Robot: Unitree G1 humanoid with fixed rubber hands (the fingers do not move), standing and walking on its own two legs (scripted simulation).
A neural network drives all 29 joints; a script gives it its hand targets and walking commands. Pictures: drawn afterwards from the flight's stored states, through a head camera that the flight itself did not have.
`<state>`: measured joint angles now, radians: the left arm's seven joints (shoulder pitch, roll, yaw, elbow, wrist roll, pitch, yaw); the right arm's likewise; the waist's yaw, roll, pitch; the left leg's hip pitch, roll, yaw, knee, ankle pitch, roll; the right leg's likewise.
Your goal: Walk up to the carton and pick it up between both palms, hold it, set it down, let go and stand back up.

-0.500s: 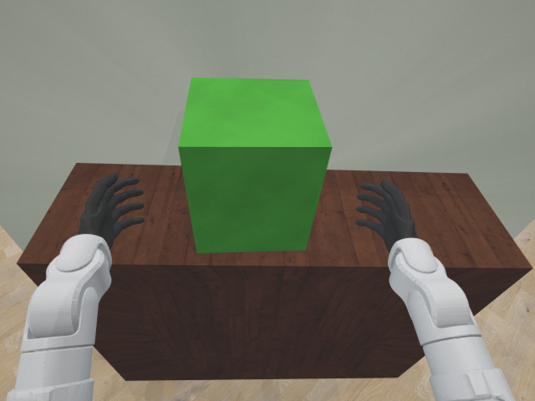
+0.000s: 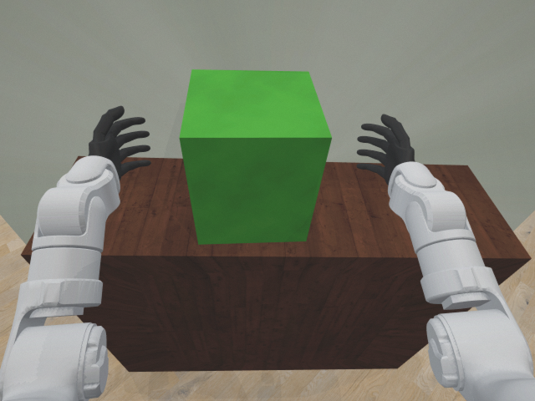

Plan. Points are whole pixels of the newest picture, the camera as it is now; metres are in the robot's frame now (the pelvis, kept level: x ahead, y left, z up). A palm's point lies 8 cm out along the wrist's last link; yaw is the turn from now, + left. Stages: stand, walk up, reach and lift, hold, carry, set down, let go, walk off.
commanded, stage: reach and lift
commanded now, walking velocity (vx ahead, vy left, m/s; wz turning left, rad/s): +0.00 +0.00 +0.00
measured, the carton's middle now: (252, 160) +0.51 +0.04 +0.09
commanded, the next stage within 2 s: none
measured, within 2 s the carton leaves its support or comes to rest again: neither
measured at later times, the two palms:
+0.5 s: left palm (109, 106) +0.44 +0.23 +0.23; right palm (396, 109) +0.47 -0.18 +0.23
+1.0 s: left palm (111, 81) +0.47 +0.24 +0.25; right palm (391, 87) +0.49 -0.17 +0.25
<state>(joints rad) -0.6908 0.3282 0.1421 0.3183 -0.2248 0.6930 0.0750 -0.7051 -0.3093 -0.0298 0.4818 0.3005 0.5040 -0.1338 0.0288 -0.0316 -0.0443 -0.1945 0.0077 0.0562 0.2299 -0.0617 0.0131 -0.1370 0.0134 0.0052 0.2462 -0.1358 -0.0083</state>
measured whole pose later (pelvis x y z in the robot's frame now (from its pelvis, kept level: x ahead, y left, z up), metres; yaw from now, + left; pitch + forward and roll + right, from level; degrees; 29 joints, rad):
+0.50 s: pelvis +0.01 +0.00 +0.00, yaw +1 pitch +8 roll +0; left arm -1.03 0.43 0.06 0.68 -0.30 0.63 0.07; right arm -1.09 -0.36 -0.01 0.84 0.32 0.50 -0.13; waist 0.01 -0.01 -0.12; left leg -0.29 0.01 0.03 0.20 -0.04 0.01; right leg -0.21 0.02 -0.02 0.18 -0.11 -0.01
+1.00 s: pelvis +0.02 -0.01 +0.00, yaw +2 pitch +11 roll +0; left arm -1.21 0.51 0.02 0.95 -0.31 0.53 0.00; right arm -1.28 -0.34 0.04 1.03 0.37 0.47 -0.14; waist -0.02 -0.01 -0.14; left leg -0.30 0.01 0.02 0.12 0.00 -0.01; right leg -0.21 0.03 -0.03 0.07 -0.05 -0.02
